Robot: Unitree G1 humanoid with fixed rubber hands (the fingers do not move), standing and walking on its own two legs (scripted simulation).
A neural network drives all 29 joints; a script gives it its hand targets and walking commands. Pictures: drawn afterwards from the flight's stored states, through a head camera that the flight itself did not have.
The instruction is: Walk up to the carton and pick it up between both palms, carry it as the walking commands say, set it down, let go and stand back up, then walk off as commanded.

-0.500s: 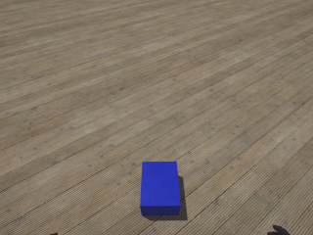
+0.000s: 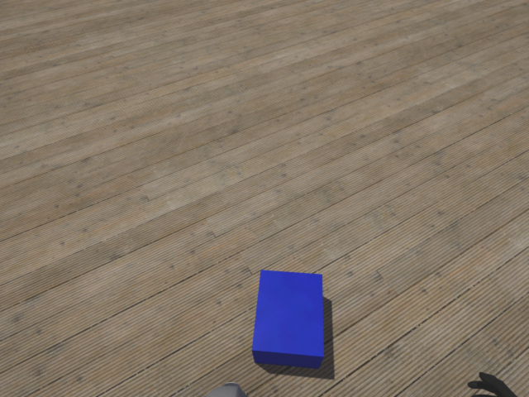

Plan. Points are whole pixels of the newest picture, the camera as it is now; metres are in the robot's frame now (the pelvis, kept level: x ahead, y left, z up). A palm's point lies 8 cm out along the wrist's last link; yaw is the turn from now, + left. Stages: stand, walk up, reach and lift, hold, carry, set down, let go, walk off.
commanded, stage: walk up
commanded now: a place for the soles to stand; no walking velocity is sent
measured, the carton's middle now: (288, 318) +0.49 -0.01 -0.68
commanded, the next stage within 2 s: none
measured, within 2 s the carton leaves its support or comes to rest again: neither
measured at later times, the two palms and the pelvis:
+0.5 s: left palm (82, 377) +0.17 +0.33 -0.09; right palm out of the picture +0.17 -0.31 -0.10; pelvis +0.05 +0.01 +0.00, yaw -3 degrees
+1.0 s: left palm out of the picture +0.14 +0.31 -0.10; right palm out of the picture +0.15 -0.36 -0.08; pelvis +0.03 -0.01 +0.00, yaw -3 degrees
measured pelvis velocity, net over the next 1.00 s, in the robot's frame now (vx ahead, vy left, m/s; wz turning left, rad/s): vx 0.03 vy -0.01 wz -0.05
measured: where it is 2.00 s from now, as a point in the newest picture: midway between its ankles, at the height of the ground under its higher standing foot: outside the picture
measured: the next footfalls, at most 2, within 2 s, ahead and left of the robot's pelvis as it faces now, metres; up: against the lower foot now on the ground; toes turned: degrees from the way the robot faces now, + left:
left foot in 0.06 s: +0.13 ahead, +0.11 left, +0.00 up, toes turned -5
right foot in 0.22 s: +0.06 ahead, -0.13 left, +0.00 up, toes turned -3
